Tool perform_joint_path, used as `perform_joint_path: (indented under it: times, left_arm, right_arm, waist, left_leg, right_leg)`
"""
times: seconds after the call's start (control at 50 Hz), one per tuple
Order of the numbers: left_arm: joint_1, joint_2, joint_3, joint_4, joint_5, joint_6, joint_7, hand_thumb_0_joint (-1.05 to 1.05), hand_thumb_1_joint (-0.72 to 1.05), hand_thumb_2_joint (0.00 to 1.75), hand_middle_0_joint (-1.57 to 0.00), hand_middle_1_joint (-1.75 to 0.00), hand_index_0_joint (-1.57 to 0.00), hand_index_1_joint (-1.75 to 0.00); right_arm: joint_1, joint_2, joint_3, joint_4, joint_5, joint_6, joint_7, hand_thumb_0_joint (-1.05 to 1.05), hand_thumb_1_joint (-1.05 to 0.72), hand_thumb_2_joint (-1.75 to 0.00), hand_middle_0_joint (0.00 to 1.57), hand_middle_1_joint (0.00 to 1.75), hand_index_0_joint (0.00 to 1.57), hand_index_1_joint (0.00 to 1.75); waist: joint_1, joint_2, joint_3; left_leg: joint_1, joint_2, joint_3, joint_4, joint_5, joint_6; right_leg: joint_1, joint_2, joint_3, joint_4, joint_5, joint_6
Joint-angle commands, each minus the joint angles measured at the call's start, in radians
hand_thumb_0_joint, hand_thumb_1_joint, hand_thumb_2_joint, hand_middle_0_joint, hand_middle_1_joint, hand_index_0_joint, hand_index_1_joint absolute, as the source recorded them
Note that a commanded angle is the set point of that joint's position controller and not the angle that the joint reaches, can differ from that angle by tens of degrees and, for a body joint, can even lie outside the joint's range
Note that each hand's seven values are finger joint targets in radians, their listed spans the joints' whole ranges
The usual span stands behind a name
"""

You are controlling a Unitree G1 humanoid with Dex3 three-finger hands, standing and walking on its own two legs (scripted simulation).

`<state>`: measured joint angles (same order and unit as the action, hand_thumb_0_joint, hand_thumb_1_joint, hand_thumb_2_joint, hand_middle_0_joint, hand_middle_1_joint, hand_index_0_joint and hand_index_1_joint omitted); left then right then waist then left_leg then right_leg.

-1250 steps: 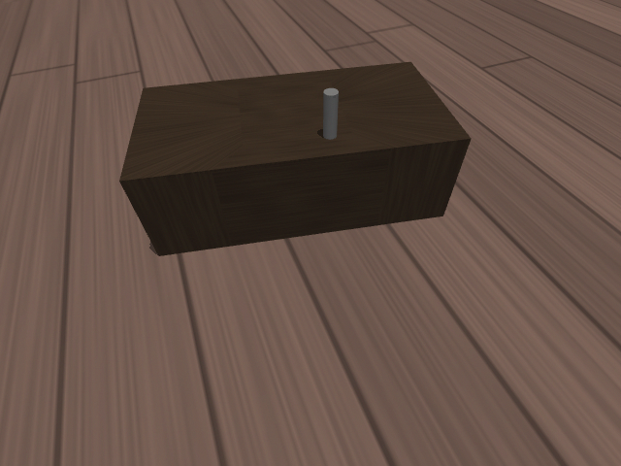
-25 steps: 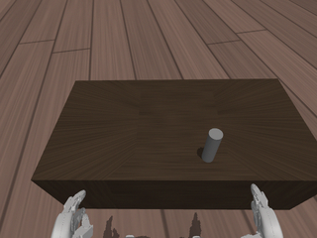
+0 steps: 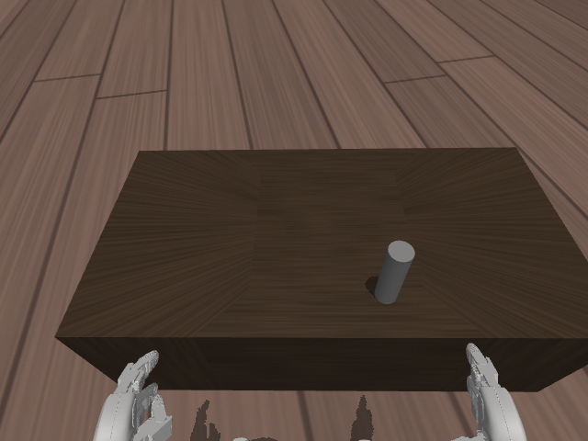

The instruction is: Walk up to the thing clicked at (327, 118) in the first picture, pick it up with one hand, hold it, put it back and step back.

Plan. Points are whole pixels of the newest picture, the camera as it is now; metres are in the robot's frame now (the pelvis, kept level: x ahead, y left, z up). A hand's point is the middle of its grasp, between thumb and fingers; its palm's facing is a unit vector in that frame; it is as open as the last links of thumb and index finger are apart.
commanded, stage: home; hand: right
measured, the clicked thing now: (392, 274) +0.48 -0.20 -0.21
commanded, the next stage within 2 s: stand in 0.66 s
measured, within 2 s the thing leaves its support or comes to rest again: neither
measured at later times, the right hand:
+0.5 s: hand (447, 430) +0.16 -0.18 -0.05, palm faces +0.15 +0.95 -0.27, open 17.4 cm
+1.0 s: hand out of the picture +0.13 -0.23 -0.10, palm faces -0.03 +0.93 -0.36, open 14.6 cm
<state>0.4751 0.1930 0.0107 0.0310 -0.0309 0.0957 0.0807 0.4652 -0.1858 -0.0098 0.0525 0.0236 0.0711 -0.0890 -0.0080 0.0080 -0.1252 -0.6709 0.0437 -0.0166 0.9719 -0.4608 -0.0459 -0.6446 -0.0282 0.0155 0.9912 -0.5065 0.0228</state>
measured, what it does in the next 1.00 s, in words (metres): stands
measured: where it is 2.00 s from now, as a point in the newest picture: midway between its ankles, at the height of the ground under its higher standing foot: outside the picture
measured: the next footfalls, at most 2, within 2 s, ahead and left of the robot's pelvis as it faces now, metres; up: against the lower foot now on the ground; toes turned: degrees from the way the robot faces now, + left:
none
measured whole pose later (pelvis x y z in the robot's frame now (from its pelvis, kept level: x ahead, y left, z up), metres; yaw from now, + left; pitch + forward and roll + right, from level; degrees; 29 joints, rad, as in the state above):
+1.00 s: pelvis -0.01 +0.00 +0.01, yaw +0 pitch +2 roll +0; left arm 0.16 0.30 0.00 0.73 0.06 -0.02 0.03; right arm 0.27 -0.32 -0.02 0.55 -0.06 0.03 -0.02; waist 0.00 0.00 0.01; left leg -0.49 0.04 -0.01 0.88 -0.42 -0.04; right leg -0.46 -0.03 0.02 0.90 -0.47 0.02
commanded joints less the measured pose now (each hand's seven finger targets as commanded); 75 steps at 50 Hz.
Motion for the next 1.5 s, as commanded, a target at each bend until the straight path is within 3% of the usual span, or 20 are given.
perform_joint_path:
  times: [0.0,0.08,0.1,0.14,0.18,0.2,0.24,0.28,0.32,0.34,0.38,0.5,0.64,0.74,0.78,0.8,0.84,0.96,1.1,1.48]
  left_arm:
    - [-0.02,0.093,0.056,-0.198,0.003,-0.063,0.01,0.0,0.9,0.9,-0.2,-0.3,-0.2,-0.3]
    - [-0.014,0.104,0.062,-0.197,0.003,-0.063,0.012,0.0,0.9,0.9,-0.2,-0.3,-0.2,-0.3]
    - [-0.11,0.131,0.035,0.069,-0.007,-0.068,0.019,0.0,0.9,0.9,-0.2,-0.3,-0.2,-0.3]
    - [-0.116,0.132,0.035,0.023,-0.007,-0.091,0.029,0.0,0.9,0.9,-0.2,-0.3,-0.2,-0.3]
    - [-0.135,0.108,0.018,0.068,-0.008,-0.103,0.028,0.0,0.9,0.9,-0.2,-0.3,-0.2,-0.3]
    - [-0.147,0.128,0.033,0.08,-0.007,-0.113,0.033,0.0,0.9,0.9,-0.2,-0.3,-0.2,-0.3]
    - [-0.169,0.118,0.023,0.127,-0.006,-0.13,0.04,0.0,0.9,0.9,-0.2,-0.3,-0.2,-0.3]
    - [-0.196,0.127,0.026,0.146,-0.005,-0.146,0.045,0.0,0.9,0.9,-0.2,-0.3,-0.2,-0.3]
    - [-0.206,0.126,0.022,0.184,-0.002,-0.159,0.05,0.0,0.9,0.9,-0.2,-0.3,-0.2,-0.3]
    - [-0.213,0.137,0.034,0.182,0.0,-0.169,0.055,0.0,0.9,0.9,-0.2,-0.3,-0.2,-0.3]
    - [-0.214,0.125,0.025,0.214,0.002,-0.178,0.06,0.0,0.9,0.9,-0.2,-0.3,-0.2,-0.3]
    - [-0.238,0.121,0.023,0.254,0.009,-0.217,0.075,0.0,0.9,0.9,-0.2,-0.3,-0.2,-0.3]
    - [-0.251,0.13,0.027,0.292,0.016,-0.244,0.081,0.0,0.9,0.9,-0.2,-0.3,-0.2,-0.3]
    - [-0.261,0.132,0.025,0.304,0.02,-0.257,0.082,0.0,0.9,0.9,-0.2,-0.3,-0.2,-0.3]
    - [-0.267,0.128,0.023,0.304,0.021,-0.263,0.083,0.0,0.9,0.9,-0.2,-0.3,-0.2,-0.3]
    - [-0.328,0.296,0.048,0.527,0.153,-0.206,0.025,0.0,0.9,0.9,-0.2,-0.3,-0.2,-0.3]
    - [-0.305,0.299,0.07,0.539,0.144,-0.178,-0.009,0.0,0.9,0.9,-0.2,-0.3,-0.2,-0.3]
    - [-0.308,0.287,0.061,0.624,0.078,-0.149,-0.054,0.0,0.9,0.9,-0.2,-0.3,-0.2,-0.3]
    - [-0.33,0.311,0.067,0.742,0.078,-0.136,-0.057,0.0,0.9,0.9,-0.2,-0.3,-0.2,-0.3]
    - [-0.329,0.329,0.046,0.992,0.049,-0.116,-0.059,0.0,0.9,0.9,-0.2,-0.3,-0.2,-0.3]
  right_arm:
    - [-0.02,-0.104,-0.065,-0.199,-0.007,-0.053,-0.01,0.0,0.53,-0.06,0.05,0.05,0.05,0.05]
    - [-0.013,-0.09,-0.05,-0.195,-0.006,-0.047,-0.01,0.0,0.54,-0.06,0.05,0.05,0.05,0.05]
    - [0.0,-0.114,-0.105,-0.188,-0.007,-0.032,-0.03,0.0,0.55,-0.05,0.05,0.05,0.05,0.05]
    - [0.005,-0.131,-0.089,-0.245,-0.014,-0.02,-0.037,0.0,0.53,-0.06,0.05,0.05,0.05,0.05]
    - [0.023,-0.059,-0.014,-0.235,-0.006,-0.006,-0.037,0.0,0.54,-0.06,0.05,0.05,0.05,0.05]
    - [-0.001,-0.098,-0.038,-0.283,-0.007,-0.006,-0.044,0.0,0.55,-0.05,0.05,0.05,0.05,0.05]
    - [0.029,-0.065,-0.02,-0.242,-0.007,0.005,-0.047,0.0,0.53,-0.06,0.05,0.05,0.05,0.05]
    - [-0.01,-0.129,-0.067,-0.308,-0.01,0.01,-0.057,0.0,0.53,-0.06,0.05,0.06,0.05,0.06]
    - [0.036,-0.09,-0.037,-0.226,-0.01,0.028,-0.057,0.0,0.54,-0.05,0.05,0.05,0.05,0.05]
    - [0.001,-0.139,-0.081,-0.299,-0.011,0.027,-0.064,0.0,0.54,-0.06,0.05,0.05,0.05,0.05]
    - [0.03,-0.076,-0.021,-0.227,-0.012,0.041,-0.06,0.0,0.52,-0.07,0.05,0.06,0.05,0.06]
    - [0.001,-0.112,-0.05,-0.276,-0.02,0.068,-0.074,0.0,0.53,-0.06,0.05,0.05,0.05,0.05]
    - [-0.015,-0.085,-0.025,-0.253,-0.024,0.096,-0.081,0.0,0.55,-0.05,0.05,0.05,0.05,0.05]
    - [-0.024,-0.109,-0.045,-0.269,-0.025,0.106,-0.081,0.0,0.55,-0.05,0.05,0.05,0.05,0.05]
    - [-0.017,-0.094,-0.033,-0.258,-0.025,0.115,-0.079,0.0,0.39,-0.21,0.2,0.21,0.2,0.21]
    - [-0.158,-0.306,-0.089,0.093,-0.133,0.012,-0.02,0.0,0.31,-0.29,0.2,0.29,0.2,0.29]
    - [-0.158,-0.298,-0.096,0.248,-0.131,-0.053,0.024,0.0,0.15,-0.45,0.2,0.3,0.2,0.3]
    - [-0.22,-0.287,-0.076,0.45,-0.066,-0.103,0.066,0.0,-0.33,-0.9,0.2,0.3,0.2,0.3]
    - [-0.258,-0.315,-0.073,0.643,-0.066,-0.112,0.061,0.0,-0.89,-0.9,0.2,0.3,0.2,0.3]
    - [-0.308,-0.346,-0.035,0.958,-0.047,-0.106,0.055,0.0,-0.9,-0.9,0.2,0.3,0.2,0.3]
  waist:
    - [0.0,-0.014,-0.112]
    - [0.002,-0.019,-0.085]
    - [0.018,0.007,-0.059]
    - [0.013,-0.024,-0.082]
    - [0.021,-0.007,-0.057]
    - [0.026,-0.066,-0.075]
    - [0.038,-0.045,-0.038]
    - [0.025,-0.044,-0.074]
    - [0.035,0.008,-0.034]
    - [0.023,-0.026,-0.093]
    - [0.041,0.014,-0.051]
    - [0.027,-0.019,-0.113]
    - [0.029,-0.036,-0.053]
    - [0.018,-0.061,-0.041]
    - [0.026,-0.04,-0.05]
    - [-0.002,-0.008,0.068]
    - [0.011,-0.036,0.028]
    - [0.026,0.006,0.001]
    - [0.019,-0.04,0.067]
    - [0.014,0.008,0.147]
  left_leg:
    - [0.114,-0.034,0.063,-0.134,0.235,0.039]
    - [0.088,-0.037,0.066,-0.133,0.191,0.042]
    - [0.063,-0.057,0.069,-0.144,0.151,0.042]
    - [0.079,-0.046,0.063,-0.152,0.144,0.043]
    - [0.069,-0.05,0.066,-0.158,0.12,0.042]
    - [0.068,-0.049,0.062,-0.16,0.132,0.043]
    - [0.055,-0.053,0.065,-0.17,0.108,0.044]
    - [0.078,-0.052,0.067,-0.173,0.133,0.041]
    - [0.077,-0.052,0.07,-0.18,0.136,0.036]
    - [0.107,-0.049,0.067,-0.174,0.173,0.036]
    - [0.086,-0.053,0.07,-0.177,0.153,0.034]
    - [0.126,-0.054,0.074,-0.175,0.175,0.036]
    - [0.113,-0.058,0.081,-0.182,0.142,0.039]
    - [0.115,-0.059,0.084,-0.19,0.12,0.042]
    - [0.128,-0.059,0.086,-0.191,0.151,0.039]
    - [0.225,0.0,-0.033,-0.214,0.201,0.091]
    - [0.236,0.01,-0.044,-0.194,0.212,0.127]
    - [0.29,0.026,-0.056,-0.242,0.287,0.098]
    - [0.333,0.033,-0.062,-0.3,0.296,0.102]
    - [0.48,0.07,-0.078,-0.569,0.316,0.068]
  right_leg:
    - [0.051,0.028,-0.052,-0.162,0.274,-0.016]
    - [0.041,0.023,-0.047,-0.175,0.234,-0.016]
    - [0.032,0.015,-0.024,-0.159,0.186,-0.026]
    - [0.039,0.019,-0.035,-0.159,0.174,-0.027]
    - [0.02,0.016,-0.034,-0.162,0.148,-0.029]
    - [0.044,0.017,-0.039,-0.165,0.156,-0.025]
    - [0.029,0.016,-0.035,-0.165,0.13,-0.026]
    - [0.047,0.017,-0.032,-0.159,0.159,-0.026]
    - [0.016,0.018,-0.03,-0.148,0.157,-0.03]
    - [0.051,0.02,-0.031,-0.147,0.194,-0.027]
    - [0.031,0.016,-0.027,-0.144,0.173,-0.032]
    - [0.063,0.016,-0.022,-0.152,0.199,-0.028]
    - [0.054,0.011,-0.014,-0.184,0.168,-0.019]
    - [0.061,0.009,-0.006,-0.204,0.149,-0.013]
    - [0.072,0.01,-0.011,-0.191,0.181,-0.015]
    - [0.159,-0.026,0.042,-0.212,0.292,-0.06]
    - [0.188,-0.035,0.059,-0.23,0.295,-0.091]
    - [0.249,-0.026,0.064,-0.28,0.269,-0.079]
    - [0.275,-0.041,0.095,-0.375,0.283,-0.081]
    - [0.458,-0.058,0.071,-0.615,0.327,-0.051]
